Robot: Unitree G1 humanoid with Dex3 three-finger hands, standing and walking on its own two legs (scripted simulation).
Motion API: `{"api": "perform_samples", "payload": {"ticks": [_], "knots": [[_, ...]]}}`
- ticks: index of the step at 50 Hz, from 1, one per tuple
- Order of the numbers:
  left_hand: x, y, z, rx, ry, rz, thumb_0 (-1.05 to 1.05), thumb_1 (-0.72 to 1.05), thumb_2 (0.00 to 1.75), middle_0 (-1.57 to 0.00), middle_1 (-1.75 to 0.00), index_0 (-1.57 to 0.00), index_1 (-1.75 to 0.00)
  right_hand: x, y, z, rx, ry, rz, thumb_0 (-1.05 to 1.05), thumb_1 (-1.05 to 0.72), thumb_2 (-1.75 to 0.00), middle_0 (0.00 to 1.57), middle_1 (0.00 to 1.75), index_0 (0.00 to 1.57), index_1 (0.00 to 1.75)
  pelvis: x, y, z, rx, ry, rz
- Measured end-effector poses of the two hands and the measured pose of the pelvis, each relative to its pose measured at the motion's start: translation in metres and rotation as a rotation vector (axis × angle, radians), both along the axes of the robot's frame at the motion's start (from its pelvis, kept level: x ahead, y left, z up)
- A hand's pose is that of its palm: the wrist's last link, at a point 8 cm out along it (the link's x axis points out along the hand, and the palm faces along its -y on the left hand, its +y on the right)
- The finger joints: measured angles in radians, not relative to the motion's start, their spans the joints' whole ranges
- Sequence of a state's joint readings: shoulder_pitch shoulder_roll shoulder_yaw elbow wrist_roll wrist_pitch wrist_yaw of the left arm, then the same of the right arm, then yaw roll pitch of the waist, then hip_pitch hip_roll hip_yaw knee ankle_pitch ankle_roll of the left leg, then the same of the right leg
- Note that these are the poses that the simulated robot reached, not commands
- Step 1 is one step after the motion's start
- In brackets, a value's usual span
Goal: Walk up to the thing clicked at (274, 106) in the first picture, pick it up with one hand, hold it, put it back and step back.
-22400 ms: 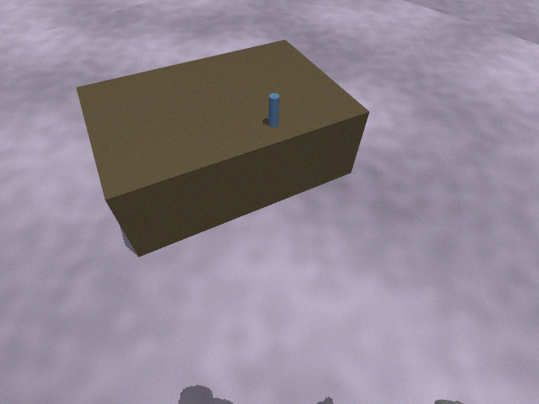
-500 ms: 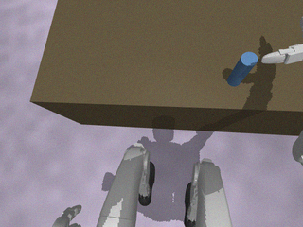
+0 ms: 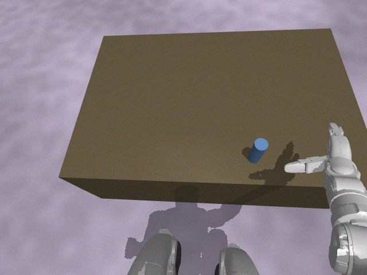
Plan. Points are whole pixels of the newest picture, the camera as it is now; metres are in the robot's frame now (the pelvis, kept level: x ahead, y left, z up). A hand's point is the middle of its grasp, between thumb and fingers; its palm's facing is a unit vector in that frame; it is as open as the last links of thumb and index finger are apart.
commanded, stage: home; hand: right
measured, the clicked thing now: (257, 151) +0.47 -0.17 -0.25
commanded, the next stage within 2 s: none
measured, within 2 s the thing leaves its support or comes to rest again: neither
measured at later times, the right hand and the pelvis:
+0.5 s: hand (289, 245) +0.19 -0.17 -0.05, palm faces +0.15 +0.96 -0.24, open 17.3 cm; pelvis +0.03 +0.02 +0.04, yaw -3 degrees
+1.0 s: hand (294, 264) +0.16 -0.18 -0.06, palm faces +0.03 +0.95 -0.31, open 17.4 cm; pelvis +0.01 +0.02 +0.05, yaw -3 degrees
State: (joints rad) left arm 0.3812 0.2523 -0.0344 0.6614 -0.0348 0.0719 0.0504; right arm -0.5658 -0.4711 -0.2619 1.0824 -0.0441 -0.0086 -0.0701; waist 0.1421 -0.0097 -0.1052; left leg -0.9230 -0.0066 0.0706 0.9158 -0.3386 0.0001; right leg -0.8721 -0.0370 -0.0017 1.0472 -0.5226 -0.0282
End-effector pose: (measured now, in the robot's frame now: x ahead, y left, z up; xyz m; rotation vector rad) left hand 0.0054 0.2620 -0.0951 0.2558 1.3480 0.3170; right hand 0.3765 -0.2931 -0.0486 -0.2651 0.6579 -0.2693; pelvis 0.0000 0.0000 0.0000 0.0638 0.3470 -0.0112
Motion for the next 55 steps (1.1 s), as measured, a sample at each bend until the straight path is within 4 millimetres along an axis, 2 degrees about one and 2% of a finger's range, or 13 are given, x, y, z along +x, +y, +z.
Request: {"api": "perform_samples", "payload": {"ticks": [12, 20, 24, 28, 34, 46, 49, 55], "knots": [[0.097, -0.007, 0.026, -0.028, -0.265, -0.076, 0.01, 0.90, 0.90, -0.20, -0.30, -0.21, -0.29, -0.092, 0.027, 0.021, 0.030, 0.037, -0.019, -0.01, 0.49, -0.09, 0.06, 0.06, 0.07, 0.06, 0.024, 0.005, 0.031, -0.024, -0.146, -0.021], [0.163, -0.015, 0.045, -0.052, -0.457, -0.146, 0.01, 0.90, 0.90, -0.20, -0.30, -0.21, -0.29, -0.167, 0.060, 0.027, 0.078, 0.083, 0.004, -0.01, 0.50, -0.08, 0.06, 0.06, 0.06, 0.06, 0.029, 0.011, 0.039, -0.038, -0.219, -0.029], [0.187, -0.020, 0.057, -0.055, -0.539, -0.186, 0.01, 0.90, 0.90, -0.20, -0.30, -0.21, -0.29, -0.202, 0.074, 0.030, 0.107, 0.102, -0.013, -0.01, 0.51, -0.07, 0.06, 0.05, 0.06, 0.06, 0.027, 0.015, 0.041, -0.043, -0.247, -0.038], [0.202, -0.024, 0.066, -0.051, -0.597, -0.223, 0.01, 0.89, 0.90, -0.20, -0.30, -0.21, -0.29, -0.224, 0.079, 0.031, 0.114, 0.120, -0.039, -0.01, 0.53, -0.06, 0.06, 0.05, 0.06, 0.06, 0.024, 0.020, 0.041, -0.049, -0.262, -0.046], [0.201, -0.024, 0.069, -0.042, -0.621, -0.248, 0.01, 0.89, 0.90, -0.20, -0.30, -0.21, -0.29, -0.230, 0.079, 0.035, 0.095, 0.119, -0.058, -0.01, 0.55, -0.05, 0.05, 0.05, 0.06, 0.06, 0.019, 0.024, 0.042, -0.055, -0.271, -0.055], [0.157, -0.012, 0.058, -0.028, -0.541, -0.231, 0.01, 0.89, 0.90, -0.20, -0.30, -0.21, -0.30, -0.223, 0.082, 0.036, 0.075, 0.104, 0.002, -0.01, 0.54, -0.05, 0.05, 0.05, 0.06, 0.05, 0.013, 0.023, 0.043, -0.057, -0.293, -0.042], [0.145, -0.006, 0.049, -0.037, -0.429, -0.304, 0.01, 0.89, 0.90, -0.20, -0.30, -0.21, -0.30, -0.230, 0.073, 0.025, 0.044, 0.172, 0.064, -0.01, 0.53, -0.06, 0.06, 0.05, 0.06, 0.06, 0.012, 0.022, 0.047, -0.064, -0.320, -0.044], [0.122, 0.014, 0.044, -0.054, -0.313, -0.270, 0.01, 0.89, 0.90, -0.21, -0.30, -0.21, -0.30, -0.264, 0.041, 0.017, 0.017, 0.302, 0.025, -0.01, 0.51, -0.07, 0.06, 0.05, 0.06, 0.06, 0.015, 0.020, 0.056, -0.076, -0.357, -0.046]]}}
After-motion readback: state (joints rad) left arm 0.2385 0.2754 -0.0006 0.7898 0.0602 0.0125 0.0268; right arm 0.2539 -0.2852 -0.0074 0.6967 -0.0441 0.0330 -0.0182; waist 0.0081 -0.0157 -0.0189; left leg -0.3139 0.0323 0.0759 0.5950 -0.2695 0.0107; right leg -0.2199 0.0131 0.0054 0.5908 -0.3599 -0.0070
